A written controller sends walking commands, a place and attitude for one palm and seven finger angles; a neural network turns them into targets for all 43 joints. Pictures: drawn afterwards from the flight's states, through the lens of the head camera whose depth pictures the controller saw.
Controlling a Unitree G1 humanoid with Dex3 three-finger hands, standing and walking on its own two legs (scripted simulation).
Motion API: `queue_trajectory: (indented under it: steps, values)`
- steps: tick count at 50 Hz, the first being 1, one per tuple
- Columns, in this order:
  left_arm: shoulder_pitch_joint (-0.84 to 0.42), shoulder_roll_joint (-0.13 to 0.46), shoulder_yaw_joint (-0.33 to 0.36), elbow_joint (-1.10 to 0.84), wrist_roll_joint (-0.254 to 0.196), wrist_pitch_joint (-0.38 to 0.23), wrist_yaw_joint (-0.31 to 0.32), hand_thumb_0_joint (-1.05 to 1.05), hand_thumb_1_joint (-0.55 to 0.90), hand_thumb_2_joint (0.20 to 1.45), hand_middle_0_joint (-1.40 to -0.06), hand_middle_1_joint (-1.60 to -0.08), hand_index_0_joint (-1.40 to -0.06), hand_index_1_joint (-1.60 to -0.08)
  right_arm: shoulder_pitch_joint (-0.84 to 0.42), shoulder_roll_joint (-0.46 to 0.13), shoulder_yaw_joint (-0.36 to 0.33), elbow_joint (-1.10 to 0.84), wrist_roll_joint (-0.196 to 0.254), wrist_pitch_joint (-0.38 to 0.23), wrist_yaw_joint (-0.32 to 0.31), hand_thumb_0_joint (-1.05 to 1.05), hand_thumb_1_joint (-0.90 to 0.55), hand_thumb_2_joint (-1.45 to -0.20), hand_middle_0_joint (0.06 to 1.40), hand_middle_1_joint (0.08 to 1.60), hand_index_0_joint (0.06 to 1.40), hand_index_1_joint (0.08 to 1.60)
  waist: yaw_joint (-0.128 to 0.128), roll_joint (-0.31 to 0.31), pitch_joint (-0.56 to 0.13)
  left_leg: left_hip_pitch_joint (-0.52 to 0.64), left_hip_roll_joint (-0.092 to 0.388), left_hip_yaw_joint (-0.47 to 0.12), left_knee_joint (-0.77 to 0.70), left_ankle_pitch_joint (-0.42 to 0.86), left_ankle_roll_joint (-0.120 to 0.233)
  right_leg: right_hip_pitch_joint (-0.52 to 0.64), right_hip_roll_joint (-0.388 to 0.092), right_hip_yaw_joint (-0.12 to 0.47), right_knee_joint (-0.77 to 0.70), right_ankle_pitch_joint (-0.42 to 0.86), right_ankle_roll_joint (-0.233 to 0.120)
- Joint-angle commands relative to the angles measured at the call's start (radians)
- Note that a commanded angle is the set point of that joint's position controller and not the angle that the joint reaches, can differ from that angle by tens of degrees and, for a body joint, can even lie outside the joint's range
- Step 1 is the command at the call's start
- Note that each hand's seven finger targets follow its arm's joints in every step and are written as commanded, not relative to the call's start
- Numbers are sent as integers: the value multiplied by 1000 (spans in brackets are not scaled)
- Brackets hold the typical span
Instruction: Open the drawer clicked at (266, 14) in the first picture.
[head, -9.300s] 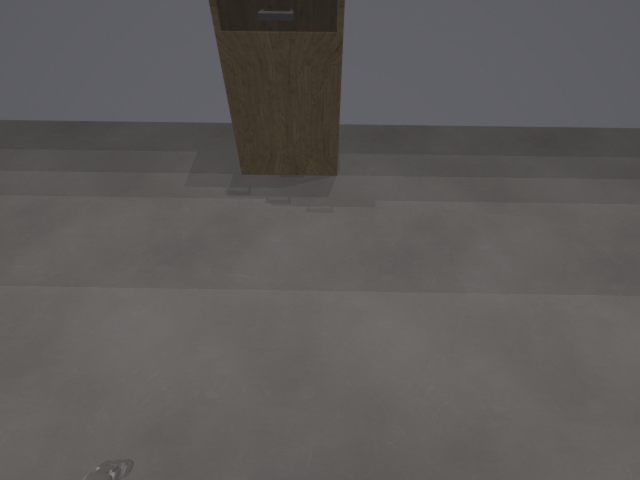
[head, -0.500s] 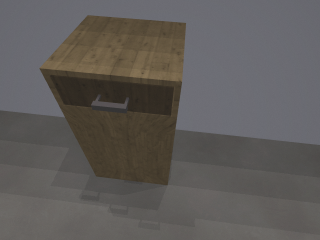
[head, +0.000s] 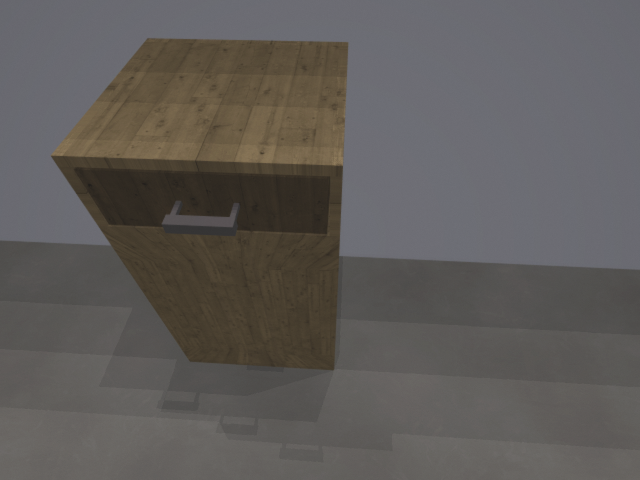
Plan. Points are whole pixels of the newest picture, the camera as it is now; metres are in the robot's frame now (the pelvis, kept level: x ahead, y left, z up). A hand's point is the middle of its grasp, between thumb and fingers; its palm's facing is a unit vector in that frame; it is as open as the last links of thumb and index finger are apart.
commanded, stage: come to a stop and stand still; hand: left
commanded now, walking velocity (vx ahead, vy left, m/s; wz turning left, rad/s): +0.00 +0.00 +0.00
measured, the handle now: (203, 216) +0.52 +0.24 -0.02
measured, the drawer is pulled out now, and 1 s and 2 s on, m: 0.00 0.00 0.00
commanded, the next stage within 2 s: look again from close up in 0.86 s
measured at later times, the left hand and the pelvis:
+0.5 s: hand out of the picture -0.07 +0.11 -0.17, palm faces +0.07 -0.99 -0.13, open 7.3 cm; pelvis -0.03 -0.03 +0.01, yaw +1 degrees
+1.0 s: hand out of the picture -0.07 +0.11 -0.17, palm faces +0.07 -0.99 -0.15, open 7.3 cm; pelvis -0.04 -0.03 +0.00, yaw +1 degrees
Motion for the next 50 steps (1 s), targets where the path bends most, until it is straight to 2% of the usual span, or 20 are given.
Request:
queue_trajectory:
  steps: [1,7,14,21,26,28,30,32,36,44,47,48,49,50]
  values:
    - [97,60,-2,-8,-4,-10,-4,0,900,900,-200,-300,-200,-300,104,-81,-15,1,2,-3,-2,0,-900,-900,200,300,200,300,7,-45,-16,-41,120,-79,-49,478,22,67,-88,74,-56,519,-47]
    - [98,65,-10,0,-4,-14,-10,0,900,900,-200,-300,-200,-300,89,-79,-8,8,2,-1,7,0,-900,-900,200,300,200,300,7,-33,29,-81,115,-81,-82,304,18,47,-87,84,-119,390,-52]
    - [123,66,-16,14,-5,-22,-14,0,900,900,-200,-300,-200,-300,88,-83,-3,10,4,0,11,0,-900,-900,200,300,200,300,6,-29,27,-89,112,-79,-85,243,12,44,-84,97,-155,342,-56]
    - [146,52,-20,23,-3,-24,-14,0,900,900,-200,-300,-200,-300,105,-71,-1,12,4,5,13,0,-900,-900,200,300,200,300,7,-31,69,-125,103,-78,-89,170,7,11,-76,106,-192,213,-57]
    - [160,43,-20,24,-4,-25,-13,0,900,900,-200,-300,-200,-300,119,-60,0,13,4,4,15,0,-900,-900,200,300,200,300,9,-21,65,-137,99,-79,-85,159,7,6,-73,108,-205,165,-57]
    - [166,40,-19,25,-4,-28,-13,0,900,900,-200,-300,-200,-300,128,-57,-1,11,4,3,14,0,-900,-900,200,300,200,300,8,-38,50,-138,99,-77,-81,164,6,17,-74,106,-202,177,-57]
    - [167,36,-19,24,-4,-27,-12,0,900,900,-200,-300,-200,-300,132,-52,-1,11,4,3,14,0,-900,-900,200,300,200,300,8,-20,59,-144,100,-79,-83,164,4,12,-70,103,-198,178,-60]
    - [173,35,-18,25,-4,-29,-12,0,900,900,-200,-300,-200,-300,142,-47,0,11,3,2,14,0,-900,-900,200,300,200,300,11,-29,49,-153,98,-78,-81,168,5,25,-73,101,-197,181,-58]
    - [172,30,-18,24,-4,-27,-11,0,900,900,-200,-300,-200,-300,151,-41,0,12,2,5,15,0,-900,-900,200,300,200,300,11,-34,77,-166,96,-79,-80,154,4,4,-69,104,-203,147,-59]
    - [179,31,-16,24,-5,-31,-12,0,900,900,-200,-300,-200,-300,159,-38,-1,10,2,3,14,0,-900,-900,200,300,200,300,12,-43,50,-166,96,-79,-73,182,1,30,-72,97,-194,201,-57]
    - [177,26,-16,23,-4,-28,-12,0,900,900,-200,-300,-200,-300,160,-35,0,10,1,4,14,0,-900,-900,200,300,200,300,12,-24,72,-173,98,-82,-79,177,3,14,-68,96,-194,177,-59]
    - [246,108,-1,59,6,-50,32,0,900,900,-200,-300,-200,-300,-15,-109,-21,-64,12,-7,25,0,-900,-900,200,300,200,300,68,-41,94,-276,82,-9,170,111,-39,31,-152,187,-154,819,29]
    - [232,144,9,14,7,-59,29,0,900,900,-200,-300,-200,-300,59,-44,-21,-115,13,9,22,0,-900,-900,200,300,200,300,3,-30,-45,-266,65,-74,229,-57,-16,99,-244,264,-160,776,-22]
    - [185,150,4,-5,6,-63,19,0,900,900,-200,-300,-200,-300,72,-45,-19,-114,15,21,30,0,-900,-900,200,300,200,300,-6,-41,-94,-228,80,-74,255,-75,-10,57,-254,258,-195,520,-93]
